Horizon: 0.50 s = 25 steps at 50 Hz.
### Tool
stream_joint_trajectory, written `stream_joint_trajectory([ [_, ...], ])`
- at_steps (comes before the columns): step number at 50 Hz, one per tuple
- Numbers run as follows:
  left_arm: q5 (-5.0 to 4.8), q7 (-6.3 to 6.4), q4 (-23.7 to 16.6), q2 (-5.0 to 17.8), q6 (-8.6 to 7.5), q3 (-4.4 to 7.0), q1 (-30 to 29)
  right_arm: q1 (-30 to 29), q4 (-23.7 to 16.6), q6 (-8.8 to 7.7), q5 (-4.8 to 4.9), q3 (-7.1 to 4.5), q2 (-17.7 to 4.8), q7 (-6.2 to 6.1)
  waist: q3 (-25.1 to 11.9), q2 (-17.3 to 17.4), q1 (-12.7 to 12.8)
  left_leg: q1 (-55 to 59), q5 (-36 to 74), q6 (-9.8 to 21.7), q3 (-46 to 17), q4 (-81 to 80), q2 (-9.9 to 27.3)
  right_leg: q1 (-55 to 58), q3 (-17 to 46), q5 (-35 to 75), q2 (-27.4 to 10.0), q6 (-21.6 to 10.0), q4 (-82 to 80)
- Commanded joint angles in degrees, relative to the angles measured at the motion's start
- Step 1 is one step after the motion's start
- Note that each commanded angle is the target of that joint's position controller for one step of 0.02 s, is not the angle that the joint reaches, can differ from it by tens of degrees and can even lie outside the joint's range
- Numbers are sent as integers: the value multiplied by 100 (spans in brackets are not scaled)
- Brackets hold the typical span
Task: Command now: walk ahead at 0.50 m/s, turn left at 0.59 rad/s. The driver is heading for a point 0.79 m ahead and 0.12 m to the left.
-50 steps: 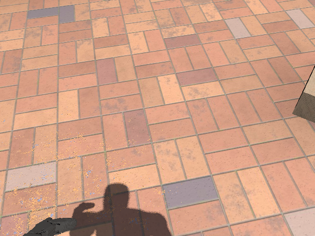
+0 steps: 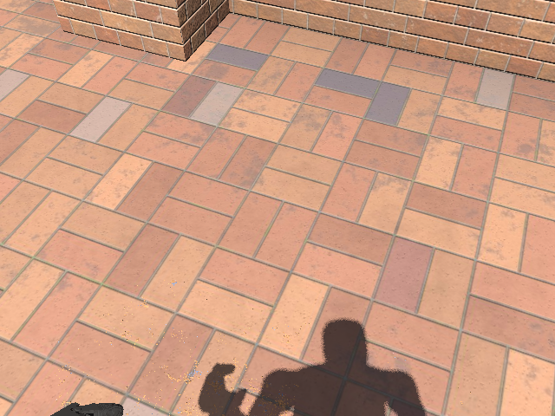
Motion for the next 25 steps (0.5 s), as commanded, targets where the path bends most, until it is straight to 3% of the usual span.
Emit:
stream_joint_trajectory([
  [1,16,58,-89,698,71,223,807,-420,-642,-77,-64,-168,-798,-1,-267,-666,616,-2739,630,-98,134,1264,710,2496,2566,-1271,-1974,-887,-1697],
  [2,42,72,-48,575,74,181,675,-491,-670,-56,-78,-185,-709,25,-81,-728,496,-2537,849,-90,132,1005,871,2097,2053,-722,-1771,-829,-1821],
  [4,27,84,41,546,32,181,642,-410,-684,3,-18,-146,-447,74,-16,-880,389,-2237,1045,-99,272,743,1001,1742,1392,-151,-1610,-833,-2075],
  [6,1,86,148,683,-12,233,699,-565,-786,42,-36,-109,-308,83,53,-741,380,-2387,1286,-157,316,418,1058,1725,978,330,-1659,-954,-2253],
  [10,0,99,290,889,19,295,733,-946,-895,12,-49,-60,-224,157,94,-563,459,-2497,2302,-214,430,-675,1079,1995,168,1132,-1628,-947,-2347],
  [13,-35,126,405,1011,83,311,892,-1518,-1028,-48,-54,0,-113,271,251,-501,680,-2241,2952,-148,761,-1608,989,2101,-384,1330,-1551,-811,-2342],
  [17,-141,125,581,1209,211,368,1181,-2017,-1270,-48,-30,4,-139,403,433,-496,770,-2153,2647,70,1057,-2284,860,2687,-714,1864,-1754,-685,-2133],
  [19,-200,151,591,1377,282,419,1155,-1881,-1317,-25,-64,-82,-312,428,237,-647,555,-1663,2069,292,1339,-2426,561,2945,-938,3585,-1785,-573,-1536],
  [20,-229,176,582,1471,321,450,1138,-1562,-1269,1,-84,-163,-461,420,-13,-750,327,-1160,1781,428,1495,-2442,342,2998,-1047,4564,-1765,-514,-941],
  [21,-253,199,561,1490,363,451,1064,-823,-1088,25,-79,-300,-683,392,-411,-690,-127,-156,1892,619,1595,-2707,99,2769,-1200,5002,-1646,-399,66],
  [22,-201,227,522,1331,358,381,1085,206,-804,73,-55,-494,-1026,298,-917,-442,-632,1518,2142,857,1270,-2934,86,1774,-1268,4251,-1445,-188,1500],
  [23,116,161,243,547,275,123,1558,406,-745,82,3,-602,-1688,191,-1388,1150,-184,3651,2043,1663,-1355,-2953,1623,-755,-1174,-790,-663,152,3634],
  [24,25,83,71,616,57,47,1343,469,-973,-31,-16,-509,-1570,236,-2446,1067,-270,4292,687,2418,-3950,-4033,2396,-1840,204,-2597,22,206,4747],
  [25,-233,24,-80,1097,-69,183,595,355,-890,-119,-77,-376,-1142,279,-1751,445,-502,3846,723,2000,-3241,-4329,2212,-2384,534,-2022,-320,104,4808],
])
